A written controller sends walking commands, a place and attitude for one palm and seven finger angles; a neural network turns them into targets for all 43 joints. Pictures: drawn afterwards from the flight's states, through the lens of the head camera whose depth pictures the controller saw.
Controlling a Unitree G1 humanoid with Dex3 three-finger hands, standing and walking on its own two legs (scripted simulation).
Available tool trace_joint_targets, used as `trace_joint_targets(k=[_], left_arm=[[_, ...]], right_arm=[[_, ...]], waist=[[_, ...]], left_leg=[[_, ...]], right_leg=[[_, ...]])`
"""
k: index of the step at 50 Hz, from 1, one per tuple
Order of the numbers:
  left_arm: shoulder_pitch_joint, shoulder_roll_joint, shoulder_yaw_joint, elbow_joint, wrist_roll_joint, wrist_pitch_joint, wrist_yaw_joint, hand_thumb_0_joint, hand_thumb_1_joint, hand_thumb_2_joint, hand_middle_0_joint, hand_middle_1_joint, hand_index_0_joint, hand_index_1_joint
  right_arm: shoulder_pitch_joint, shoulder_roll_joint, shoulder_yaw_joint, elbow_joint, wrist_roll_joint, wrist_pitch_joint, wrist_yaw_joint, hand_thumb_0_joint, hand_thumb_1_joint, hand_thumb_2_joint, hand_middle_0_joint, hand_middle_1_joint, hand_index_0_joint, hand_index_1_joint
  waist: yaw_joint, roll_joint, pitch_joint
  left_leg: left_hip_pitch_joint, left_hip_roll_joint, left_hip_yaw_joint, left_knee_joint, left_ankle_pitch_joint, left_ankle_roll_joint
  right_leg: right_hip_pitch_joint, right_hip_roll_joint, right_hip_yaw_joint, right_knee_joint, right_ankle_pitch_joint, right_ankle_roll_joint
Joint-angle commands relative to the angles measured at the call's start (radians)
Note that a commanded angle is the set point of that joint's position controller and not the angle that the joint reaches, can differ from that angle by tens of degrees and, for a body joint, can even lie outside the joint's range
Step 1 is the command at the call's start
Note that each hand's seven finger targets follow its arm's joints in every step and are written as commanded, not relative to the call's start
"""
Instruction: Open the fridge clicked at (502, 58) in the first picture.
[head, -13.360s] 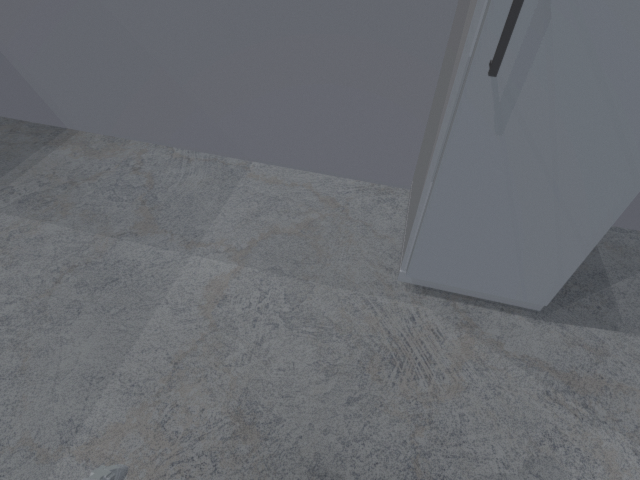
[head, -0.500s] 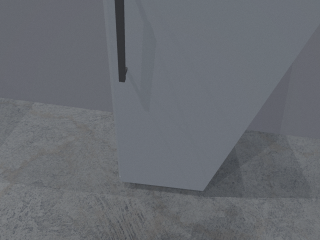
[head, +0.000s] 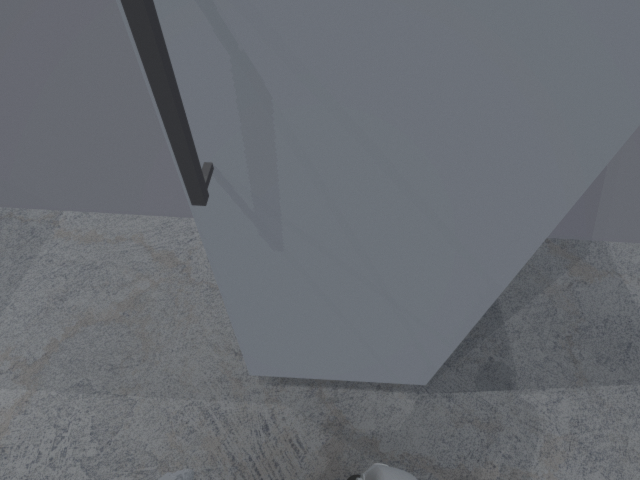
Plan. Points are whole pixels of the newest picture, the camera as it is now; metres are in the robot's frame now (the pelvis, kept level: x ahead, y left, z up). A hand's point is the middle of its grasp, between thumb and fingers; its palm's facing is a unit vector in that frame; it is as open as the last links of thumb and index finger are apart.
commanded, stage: come to a stop and stand still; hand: left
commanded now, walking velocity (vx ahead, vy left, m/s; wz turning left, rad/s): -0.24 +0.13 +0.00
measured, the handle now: (173, 81) +0.41 +0.16 +0.27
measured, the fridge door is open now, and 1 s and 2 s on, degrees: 0 0 0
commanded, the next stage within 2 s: look again from close up in 1.20 s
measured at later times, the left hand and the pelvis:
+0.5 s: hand out of the picture -0.04 +0.22 -0.17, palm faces +0.10 -0.98 -0.18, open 7.3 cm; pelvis -0.04 +0.04 +0.01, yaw +0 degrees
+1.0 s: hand out of the picture -0.09 +0.17 -0.16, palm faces +0.02 -0.99 -0.12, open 7.3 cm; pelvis -0.08 +0.03 +0.02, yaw -1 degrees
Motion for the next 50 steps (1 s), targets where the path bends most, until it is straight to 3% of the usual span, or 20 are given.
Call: trace_joint_targets(k=[1,2,5,10,12,13,14,15,16,17,19,22,25,27,29,30,32,36,41,50], left_arm=[[0.179,0.166,0.039,0.003,-0.008,0.001,0.026,0.000,0.900,0.900,-0.200,-0.300,-0.200,-0.300],[0.118,0.139,0.037,-0.015,-0.009,0.013,0.032,0.000,0.900,0.900,-0.200,-0.300,-0.200,-0.300],[0.054,0.138,0.042,-0.053,0.001,0.020,0.032,0.000,0.900,0.900,-0.200,-0.300,-0.200,-0.300],[0.051,0.175,0.055,-0.070,0.011,0.039,0.018,0.000,0.900,0.900,-0.200,-0.300,-0.200,-0.300],[0.051,0.167,0.052,-0.067,0.004,0.048,0.012,0.000,0.900,0.900,-0.200,-0.300,-0.200,-0.300],[0.057,0.147,0.046,-0.073,-0.004,0.054,0.006,0.000,0.900,0.900,-0.200,-0.300,-0.200,-0.300],[0.064,0.097,0.036,-0.084,-0.014,0.062,0.002,0.000,0.900,0.900,-0.200,-0.300,-0.200,-0.300],[0.046,0.075,0.033,-0.098,-0.018,0.069,0.000,0.000,0.900,0.900,-0.200,-0.300,-0.200,-0.300],[0.037,0.100,0.035,-0.086,-0.010,0.075,-0.001,0.000,0.900,0.900,-0.200,-0.300,-0.200,-0.300],[0.075,0.093,0.038,-0.068,0.000,0.079,-0.002,0.000,0.900,0.900,-0.200,-0.300,-0.200,-0.300],[0.157,0.072,0.035,-0.027,0.003,0.075,-0.006,0.000,0.900,0.900,-0.200,-0.300,-0.200,-0.300],[0.170,0.050,0.016,-0.013,0.001,0.057,-0.006,0.000,0.900,0.900,-0.200,-0.300,-0.200,-0.300],[0.157,0.042,-0.001,-0.009,-0.008,0.037,-0.003,0.000,0.900,0.900,-0.200,-0.300,-0.200,-0.300],[0.222,0.050,-0.008,0.030,-0.009,0.019,0.002,0.000,0.900,0.900,-0.200,-0.300,-0.200,-0.300],[0.241,0.106,-0.011,0.059,-0.009,0.002,0.011,0.000,0.900,0.900,-0.200,-0.300,-0.200,-0.300],[0.231,0.117,-0.017,0.062,-0.012,0.003,0.009,0.000,0.900,0.900,-0.200,-0.300,-0.200,-0.300],[0.221,0.091,-0.021,0.080,-0.012,-0.004,0.010,0.000,0.900,0.900,-0.200,-0.300,-0.200,-0.300],[0.213,0.073,-0.033,0.092,-0.016,0.006,0.008,0.000,0.900,0.900,-0.200,-0.300,-0.200,-0.300],[0.234,0.070,-0.033,0.113,-0.015,0.013,0.007,0.000,0.900,0.900,-0.200,-0.300,-0.200,-0.300],[0.252,0.056,-0.027,0.120,-0.016,0.015,0.006,0.000,0.900,0.900,-0.200,-0.300,-0.200,-0.300]], right_arm=[[0.023,-0.096,-0.045,-0.065,0.006,0.019,-0.001,0.000,-0.900,-0.900,0.200,0.300,0.200,0.300],[0.000,-0.094,-0.047,-0.069,0.001,0.031,0.001,0.000,-0.900,-0.900,0.200,0.300,0.200,0.300],[-0.010,-0.082,-0.045,-0.077,-0.012,0.054,0.016,0.000,-0.900,-0.900,0.200,0.300,0.200,0.300],[-0.029,-0.096,-0.040,-0.109,-0.018,0.039,0.026,0.000,-0.900,-0.900,0.200,0.300,0.200,0.300],[-0.001,-0.100,-0.039,-0.105,-0.015,0.026,0.025,0.000,-0.900,-0.900,0.200,0.300,0.200,0.300],[0.009,-0.134,-0.042,-0.109,-0.013,0.020,0.021,0.000,-0.900,-0.900,0.200,0.300,0.200,0.300],[-0.016,-0.198,-0.052,-0.133,-0.021,0.014,0.019,0.000,-0.900,-0.900,0.200,0.300,0.200,0.300],[-0.103,-0.257,-0.059,-0.181,-0.033,0.015,0.015,0.000,-0.900,-0.900,0.200,0.300,0.200,0.300],[-0.187,-0.257,-0.052,-0.205,-0.035,0.011,0.011,0.000,-0.900,-0.900,0.200,0.300,0.200,0.300],[-0.244,-0.235,-0.044,-0.211,-0.033,0.005,0.007,0.000,-0.900,-0.900,0.200,0.300,0.200,0.300],[-0.281,-0.222,-0.034,-0.219,-0.029,0.002,0.005,0.000,-0.900,-0.900,0.200,0.300,0.200,0.300],[-0.225,-0.216,-0.039,-0.196,-0.026,0.000,0.004,0.000,-0.900,-0.900,0.200,0.300,0.200,0.300],[-0.148,-0.226,-0.041,-0.162,-0.027,-0.002,0.004,0.000,-0.900,-0.900,0.200,0.300,0.200,0.300],[-0.138,-0.219,-0.036,-0.141,-0.015,-0.005,0.008,0.000,-0.900,-0.900,0.200,0.300,0.200,0.300],[-0.150,-0.176,-0.026,-0.140,0.000,-0.011,0.014,0.000,-0.900,-0.900,0.200,0.300,0.200,0.300],[-0.155,-0.167,-0.020,-0.142,0.000,-0.011,0.018,0.000,-0.900,-0.900,0.200,0.300,0.200,0.300],[-0.158,-0.163,-0.021,-0.113,-0.008,-0.002,0.017,0.000,-0.900,-0.900,0.200,0.300,0.200,0.300],[-0.156,-0.174,-0.013,-0.069,-0.009,0.001,0.019,0.000,-0.900,-0.900,0.200,0.300,0.200,0.300],[-0.135,-0.164,-0.006,-0.035,-0.013,0.010,0.020,0.000,-0.900,-0.900,0.200,0.300,0.200,0.300],[-0.067,-0.146,-0.004,-0.012,-0.017,0.006,0.016,0.000,-0.900,-0.900,0.200,0.300,0.200,0.300]], waist=[[0.065,-0.156,-0.191],[0.047,-0.098,-0.149],[0.016,-0.105,-0.136],[0.024,-0.119,-0.139],[0.005,-0.098,-0.137],[-0.003,-0.013,-0.129],[0.000,0.202,-0.086],[0.010,0.358,-0.003],[0.027,0.244,0.027],[0.070,0.260,0.034],[0.093,0.157,0.012],[0.063,0.128,-0.045],[0.029,0.145,-0.102],[0.049,0.081,-0.142],[0.030,-0.053,-0.139],[0.022,-0.063,-0.124],[0.022,-0.163,-0.133],[0.023,-0.061,-0.039],[0.030,0.002,0.049],[0.037,0.040,0.033]], left_leg=[[-0.247,0.018,-0.088,0.484,-0.120,-0.033],[-0.252,0.034,-0.088,0.480,-0.083,-0.037],[-0.201,0.042,-0.055,0.374,0.002,-0.052],[-0.124,0.032,0.003,0.053,0.084,-0.049],[0.002,0.016,0.024,-0.198,0.198,-0.043],[0.048,0.043,-0.008,-0.294,0.219,-0.036],[-0.021,0.197,-0.226,-0.441,0.134,0.017],[-0.232,0.353,-0.400,-0.579,0.093,0.096],[-0.374,0.353,-0.379,-0.611,0.070,0.132],[-0.406,0.305,-0.307,-0.602,0.114,0.121],[-0.324,0.234,-0.199,-0.532,0.196,0.103],[-0.118,0.217,-0.157,-0.477,0.365,0.122],[0.011,0.251,-0.202,-0.417,0.547,0.140],[0.007,0.203,-0.164,-0.331,0.615,0.090],[-0.078,0.116,-0.068,-0.281,0.465,0.004],[-0.062,0.090,-0.053,-0.308,0.390,-0.010],[-0.024,0.093,-0.042,-0.306,0.407,-0.018],[0.006,0.113,-0.061,-0.364,0.349,-0.014],[-0.050,0.109,-0.073,-0.405,0.234,-0.017],[-0.118,0.118,-0.096,-0.443,0.147,-0.015]], right_leg=[[0.251,-0.393,0.328,-0.185,0.836,-0.239],[0.182,-0.356,0.282,-0.205,0.717,-0.220],[0.030,-0.305,0.209,-0.259,0.424,-0.170],[0.000,-0.257,0.244,-0.277,0.011,-0.133],[-0.051,-0.214,0.231,-0.222,-0.112,-0.085],[-0.090,-0.168,0.187,-0.155,-0.192,-0.045],[-0.152,-0.068,0.114,-0.013,-0.280,0.006],[-0.119,0.015,0.055,0.169,-0.324,0.049],[-0.026,-0.004,0.140,0.286,-0.273,0.043],[0.001,-0.009,0.163,0.338,-0.234,0.040],[-0.009,0.009,0.147,0.406,-0.182,0.045],[-0.037,-0.005,0.110,0.266,-0.210,0.059],[0.047,-0.023,0.095,-0.012,-0.262,0.066],[0.191,-0.029,0.104,-0.250,-0.032,0.065],[0.262,-0.155,0.240,-0.243,0.272,0.016],[0.223,-0.185,0.231,-0.236,0.285,-0.004],[0.204,-0.145,0.222,-0.232,0.274,-0.012],[0.090,-0.104,0.205,-0.291,-0.052,0.011],[0.044,-0.085,0.206,-0.334,-0.228,0.014],[0.084,-0.067,0.184,-0.311,-0.231,0.014]])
